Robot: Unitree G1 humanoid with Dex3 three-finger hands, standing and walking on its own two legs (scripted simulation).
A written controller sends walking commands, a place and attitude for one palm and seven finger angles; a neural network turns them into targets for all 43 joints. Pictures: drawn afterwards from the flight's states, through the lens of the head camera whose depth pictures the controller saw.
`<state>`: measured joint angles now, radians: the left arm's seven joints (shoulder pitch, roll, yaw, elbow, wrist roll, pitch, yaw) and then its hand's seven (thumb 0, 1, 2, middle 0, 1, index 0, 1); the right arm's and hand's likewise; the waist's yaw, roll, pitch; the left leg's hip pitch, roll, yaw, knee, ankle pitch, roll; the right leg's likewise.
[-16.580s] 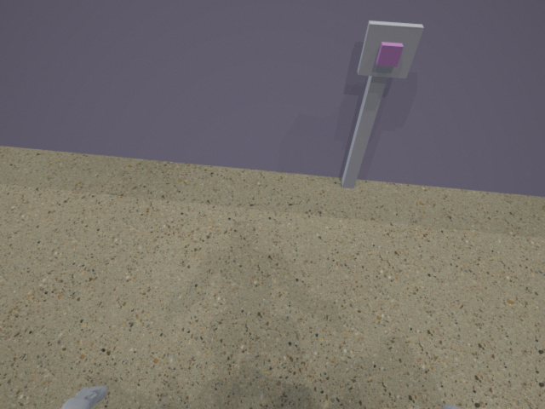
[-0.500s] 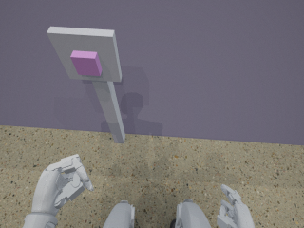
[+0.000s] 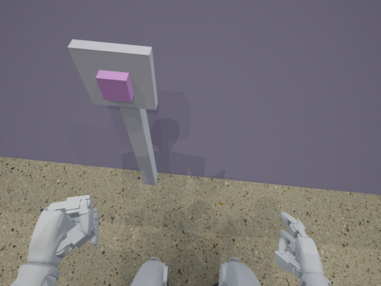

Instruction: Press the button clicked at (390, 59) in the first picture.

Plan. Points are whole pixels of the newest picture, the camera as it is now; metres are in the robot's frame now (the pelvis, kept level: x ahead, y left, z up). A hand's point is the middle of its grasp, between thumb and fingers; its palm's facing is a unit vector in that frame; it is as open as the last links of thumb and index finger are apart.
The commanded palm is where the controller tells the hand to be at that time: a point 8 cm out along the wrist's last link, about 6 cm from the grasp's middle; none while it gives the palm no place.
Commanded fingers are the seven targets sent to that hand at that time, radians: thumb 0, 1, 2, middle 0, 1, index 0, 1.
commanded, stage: raise the hand and make a fist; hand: left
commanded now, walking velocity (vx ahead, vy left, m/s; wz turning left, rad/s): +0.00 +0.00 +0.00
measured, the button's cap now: (116, 85) +0.55 +0.23 +0.05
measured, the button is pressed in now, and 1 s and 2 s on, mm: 0 0 0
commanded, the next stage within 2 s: aim a knuckle at the button in 0.66 s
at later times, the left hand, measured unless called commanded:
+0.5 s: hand (85, 219) +0.23 +0.21 +0.04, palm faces -0.03 -1.00 -0.06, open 3.1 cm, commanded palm +0.20 +0.26 +0.05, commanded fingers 0.00 0.90 0.90 -1.30 -1.50 -1.30 -1.50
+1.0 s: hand (95, 205) +0.26 +0.20 +0.04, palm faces -0.05 -1.00 -0.06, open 3.1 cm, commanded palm +0.25 +0.26 +0.05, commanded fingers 0.00 0.90 0.90 -1.30 -1.50 -1.30 -1.50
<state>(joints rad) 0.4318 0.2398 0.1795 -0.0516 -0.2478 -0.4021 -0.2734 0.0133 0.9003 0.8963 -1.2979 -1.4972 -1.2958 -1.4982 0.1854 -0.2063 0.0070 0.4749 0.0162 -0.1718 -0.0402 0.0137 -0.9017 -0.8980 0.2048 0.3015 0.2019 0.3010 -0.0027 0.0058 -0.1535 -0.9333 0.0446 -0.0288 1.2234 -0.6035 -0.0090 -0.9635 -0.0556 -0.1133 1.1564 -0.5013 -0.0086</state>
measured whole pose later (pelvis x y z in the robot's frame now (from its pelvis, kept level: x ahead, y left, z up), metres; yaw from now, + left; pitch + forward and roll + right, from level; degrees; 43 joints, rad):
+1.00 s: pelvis -0.01 +0.00 +0.00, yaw +0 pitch +19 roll -2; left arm 0.21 0.27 0.22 0.09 -0.27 -0.38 -0.32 0.01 0.90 0.90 -1.30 -1.50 -1.30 -1.50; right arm 0.21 -0.24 0.02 0.52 0.02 -0.18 -0.05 0.01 -0.90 -0.90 0.21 0.30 0.20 0.30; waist -0.01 0.02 -0.15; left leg -0.97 0.04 -0.03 1.24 -0.60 -0.01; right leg -1.00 -0.06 -0.11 1.17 -0.50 -0.01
